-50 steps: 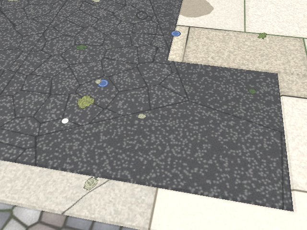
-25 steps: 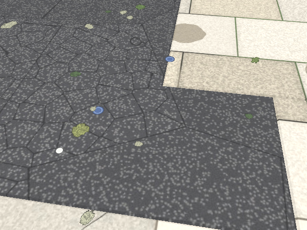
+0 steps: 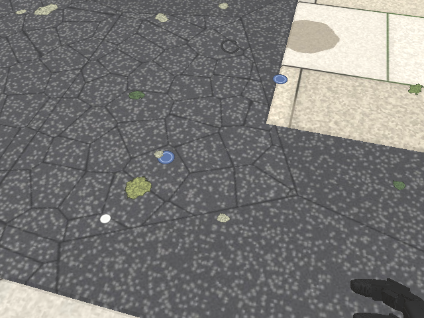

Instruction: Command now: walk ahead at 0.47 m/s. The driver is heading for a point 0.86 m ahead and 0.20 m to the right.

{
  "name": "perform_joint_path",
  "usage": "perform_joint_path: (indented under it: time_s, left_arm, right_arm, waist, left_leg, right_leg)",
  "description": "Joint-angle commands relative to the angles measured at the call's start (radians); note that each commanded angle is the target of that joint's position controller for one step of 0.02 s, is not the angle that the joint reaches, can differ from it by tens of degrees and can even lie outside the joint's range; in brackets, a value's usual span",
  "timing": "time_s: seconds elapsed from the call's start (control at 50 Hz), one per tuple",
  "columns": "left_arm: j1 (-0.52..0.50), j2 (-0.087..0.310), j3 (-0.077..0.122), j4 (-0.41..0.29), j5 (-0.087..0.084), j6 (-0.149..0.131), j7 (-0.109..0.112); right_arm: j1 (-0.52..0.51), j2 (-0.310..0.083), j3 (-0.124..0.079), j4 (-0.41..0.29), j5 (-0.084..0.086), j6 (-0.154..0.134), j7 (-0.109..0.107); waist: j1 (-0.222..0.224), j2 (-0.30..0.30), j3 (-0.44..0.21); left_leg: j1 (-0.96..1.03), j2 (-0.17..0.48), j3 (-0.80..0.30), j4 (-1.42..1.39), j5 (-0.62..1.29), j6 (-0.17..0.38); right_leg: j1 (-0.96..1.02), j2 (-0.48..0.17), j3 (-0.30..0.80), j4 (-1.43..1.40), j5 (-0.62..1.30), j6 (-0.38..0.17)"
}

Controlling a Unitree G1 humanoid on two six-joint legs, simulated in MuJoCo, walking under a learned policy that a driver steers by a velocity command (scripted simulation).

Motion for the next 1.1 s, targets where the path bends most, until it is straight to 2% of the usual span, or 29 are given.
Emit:
perform_joint_path:
  time_s: [0.02,0.04,0.06,0.08,0.1,0.12,0.14,0.16,0.2,0.26,0.32,0.42,0.52,0.58,0.6,0.62,0.64,0.66,0.68,0.7,0.72,0.74,0.76,0.8,0.84,0.94,1.02,1.08,1.1]
  left_arm:
    - [-0.041,0.187,0.049,-0.051,0.003,-0.001,0.007]
    - [-0.046,0.169,0.042,-0.058,0.010,0.004,0.010]
    - [-0.032,0.107,0.018,-0.085,0.036,0.003,0.013]
    - [0.123,-0.018,-0.016,-0.088,0.009,-0.015,0.006]
    - [0.039,0.098,0.010,-0.074,-0.018,-0.029,0.004]
    - [-0.076,0.145,0.024,-0.110,-0.032,-0.032,0.003]
    - [-0.128,0.143,0.024,-0.122,-0.020,-0.031,0.009]
    - [-0.137,0.134,0.029,-0.123,-0.004,-0.023,0.012]
    - [-0.073,0.106,0.033,-0.098,-0.010,0.008,0.008]
    - [-0.107,0.092,0.037,-0.104,-0.004,0.035,0.013]
    - [-0.181,0.087,0.038,-0.122,-0.001,0.030,0.010]
    - [-0.337,0.061,0.026,-0.165,0.005,0.015,-0.018]
    - [-0.470,0.039,0.011,-0.248,0.001,0.012,-0.053]
    - [-0.430,0.071,0.027,-0.275,0.000,0.017,-0.067]
    - [-0.360,0.100,0.042,-0.266,-0.002,0.020,-0.066]
    - [-0.228,0.149,0.068,-0.240,-0.004,0.022,-0.060]
    - [-0.059,0.218,0.103,-0.200,-0.002,0.028,-0.043]
    - [-0.023,0.334,0.124,-0.185,-0.004,0.029,-0.024]
    - [-0.002,0.310,0.108,-0.219,0.003,0.011,-0.029]
    - [-0.016,0.234,0.088,-0.209,0.015,0.004,-0.032]
    - [-0.079,0.195,0.077,-0.209,0.007,-0.001,-0.031]
    - [-0.161,0.163,0.065,-0.225,0.003,-0.001,-0.031]
    - [-0.213,0.134,0.054,-0.242,0.010,-0.002,-0.027]
    - [-0.240,0.143,0.055,-0.252,0.014,-0.004,-0.020]
    - [-0.225,0.163,0.059,-0.239,0.012,-0.008,-0.008]
    - [-0.145,0.170,0.056,-0.188,0.006,-0.004,0.007]
    - [-0.090,0.180,0.057,-0.153,0.000,-0.003,0.003]
    - [-0.099,0.189,0.062,-0.143,0.006,0.007,0.007]
    - [-0.120,0.185,0.060,-0.147,0.006,0.011,0.008]
  right_arm:
    - [0.071,-0.157,-0.062,-0.053,-0.003,-0.013,-0.008]
    - [0.238,-0.196,-0.082,-0.008,-0.006,-0.007,-0.020]
    - [0.422,-0.278,-0.099,0.021,-0.022,0.000,-0.035]
    - [0.436,-0.311,-0.098,0.034,-0.036,-0.004,-0.021]
    - [0.407,-0.208,-0.076,0.025,-0.027,-0.006,-0.022]
    - [0.340,-0.173,-0.064,0.026,-0.019,-0.008,-0.024]
    - [0.264,-0.156,-0.056,0.023,-0.024,-0.011,-0.021]
    - [0.216,-0.131,-0.052,0.025,-0.035,-0.016,-0.017]
    - [0.182,-0.107,-0.051,0.040,-0.045,-0.032,-0.015]
    - [0.192,-0.130,-0.062,0.072,-0.045,-0.045,-0.020]
    - [0.230,-0.141,-0.066,0.099,-0.048,-0.040,-0.036]
    - [0.267,-0.173,-0.071,0.120,-0.040,-0.023,-0.055]
    - [0.335,-0.199,-0.082,0.151,-0.024,0.017,-0.060]
    - [0.304,-0.235,-0.090,0.144,-0.011,0.037,-0.067]
    - [0.291,-0.253,-0.094,0.138,-0.007,0.043,-0.071]
    - [0.272,-0.262,-0.095,0.133,-0.002,0.047,-0.074]
    - [0.257,-0.247,-0.086,0.121,-0.001,0.041,-0.076]
    - [0.343,-0.093,-0.040,0.075,-0.049,0.019,-0.062]
    - [0.308,-0.115,-0.029,0.042,-0.025,-0.029,-0.044]
    - [0.179,-0.185,-0.050,0.014,0.017,-0.054,-0.033]
    - [0.146,-0.175,-0.043,-0.003,0.017,-0.065,-0.033]
    - [0.149,-0.171,-0.045,0.010,-0.008,-0.064,-0.041]
    - [0.167,-0.185,-0.055,0.015,-0.025,-0.052,-0.044]
    - [0.196,-0.173,-0.058,0.012,-0.036,-0.026,-0.042]
    - [0.178,-0.144,-0.049,0.007,-0.043,-0.010,-0.046]
    - [-0.002,-0.093,-0.021,-0.023,-0.034,-0.015,-0.032]
    - [-0.076,-0.135,-0.033,-0.053,-0.019,-0.027,-0.015]
    - [-0.027,-0.161,-0.047,-0.053,-0.020,-0.035,-0.008]
    - [0.045,-0.176,-0.058,-0.036,-0.022,-0.037,-0.010]
  waist:
    - [-0.142,-0.141,-0.032]
    - [-0.217,-0.129,-0.138]
    - [-0.264,0.037,-0.297]
    - [-0.170,0.313,-0.425]
    - [-0.212,0.174,-0.330]
    - [-0.202,0.103,-0.182]
    - [-0.161,0.016,-0.114]
    - [-0.124,0.022,-0.072]
    - [-0.076,0.076,-0.061]
    - [-0.069,0.041,-0.003]
    - [-0.090,0.018,0.022]
    - [-0.150,-0.009,0.067]
    - [-0.200,-0.005,0.106]
    - [-0.145,0.048,0.040]
    - [-0.099,0.073,-0.011]
    - [-0.021,0.073,-0.083]
    - [0.071,0.030,-0.171]
    - [-0.017,-0.243,-0.253]
    - [-0.002,-0.226,-0.438]
    - [0.043,-0.132,-0.330]
    - [0.002,-0.082,-0.206]
    - [-0.053,-0.014,-0.129]
    - [-0.090,-0.024,-0.094]
    - [-0.126,-0.039,-0.069]
    - [-0.131,-0.043,-0.047]
    - [-0.042,-0.106,-0.020]
    - [-0.013,-0.120,0.008]
    - [-0.051,-0.150,0.011]
    - [-0.095,-0.149,-0.019]
  left_leg:
    - [0.228,-0.060,0.041,-0.040,-0.044,0.061]
    - [0.467,-0.056,0.039,-0.020,-0.054,0.087]
    - [0.778,0.168,-0.225,0.002,-0.089,0.151]
    - [1.018,0.360,-0.744,-0.195,-0.401,0.293]
    - [0.934,0.335,-0.765,-0.279,-0.541,0.238]
    - [0.785,0.314,-0.589,-0.284,-0.501,0.191]
    - [0.628,0.279,-0.462,-0.304,-0.370,0.171]
    - [0.516,0.237,-0.363,-0.332,-0.283,0.160]
    - [0.406,0.195,-0.236,-0.392,-0.216,0.156]
    - [0.366,0.191,-0.110,-0.439,-0.106,0.163]
    - [0.432,0.187,-0.026,-0.443,-0.030,0.153]
    - [0.524,0.184,0.096,-0.447,0.044,0.120]
    - [0.715,0.237,0.149,-0.368,0.171,0.115]
    - [0.740,0.238,0.199,-0.215,0.606,0.090]
    - [0.736,0.232,0.210,-0.104,0.772,0.080]
    - [0.686,0.209,0.226,0.076,0.819,0.060]
    - [0.503,0.168,0.235,0.335,0.638,0.018]
    - [0.055,0.013,0.200,0.707,-0.308,-0.039]
    - [-0.149,-0.111,-0.055,0.910,-0.600,-0.051]
    - [-0.250,-0.045,-0.122,0.908,-0.500,-0.026]
    - [-0.247,-0.001,-0.110,0.816,-0.408,-0.009]
    - [-0.182,0.037,-0.101,0.723,-0.356,-0.015]
    - [-0.108,0.061,-0.102,0.660,-0.321,-0.026]
    - [-0.043,0.068,-0.088,0.590,-0.289,-0.056]
    - [-0.034,0.063,-0.062,0.492,-0.234,-0.088]
    - [0.072,0.004,-0.018,0.094,0.125,-0.097]
    - [0.039,-0.006,-0.044,-0.018,0.100,-0.052]
    - [0.074,-0.018,-0.036,-0.055,-0.026,-0.001]
    - [0.173,-0.043,-0.007,-0.088,-0.039,0.022]
  right_leg:
    - [-0.059,-0.236,0.071,0.173,0.795,-0.129]
    - [-0.153,-0.188,0.033,0.377,0.811,-0.098]
    - [-0.390,-0.117,-0.009,0.733,0.451,-0.061]
    - [-0.731,0.053,0.082,1.046,-0.205,-0.017]
    - [-0.845,0.001,0.176,1.157,-0.176,-0.029]
    - [-0.889,-0.045,0.145,1.157,-0.074,-0.039]
    - [-0.840,-0.097,0.122,1.107,0.022,-0.040]
    - [-0.793,-0.128,0.125,1.055,0.079,-0.038]
    - [-0.699,-0.160,0.134,1.021,0.130,-0.032]
    - [-0.760,-0.158,0.150,0.977,0.203,-0.013]
    - [-0.855,-0.146,0.174,0.860,0.339,0.000]
    - [-0.861,-0.130,0.083,0.599,0.488,-0.008]
    - [-0.927,-0.118,-0.003,0.462,0.368,-0.043]
    - [-0.762,-0.039,-0.095,0.438,0.217,-0.093]
    - [-0.655,0.004,-0.121,0.443,0.165,-0.118]
    - [-0.468,0.046,-0.127,0.395,0.183,-0.152]
    - [-0.167,0.033,-0.045,0.321,0.252,-0.200]
    - [0.211,-0.237,0.421,0.323,0.271,-0.344]
    - [0.363,-0.379,0.885,0.132,0.107,-0.489]
    - [0.310,-0.340,0.745,0.091,0.129,-0.411]
    - [0.157,-0.296,0.598,0.092,0.194,-0.364]
    - [-0.008,-0.251,0.488,0.084,0.291,-0.327]
    - [-0.123,-0.217,0.417,0.061,0.374,-0.312]
    - [-0.240,-0.187,0.371,0.023,0.448,-0.313]
    - [-0.314,-0.166,0.297,0.008,0.520,-0.308]
    - [-0.364,-0.096,0.177,0.021,0.407,-0.225]
    - [-0.233,-0.177,0.264,0.075,0.330,-0.216]
    - [-0.144,-0.221,0.307,0.142,0.436,-0.189]
    - [-0.141,-0.194,0.286,0.218,0.576,-0.170]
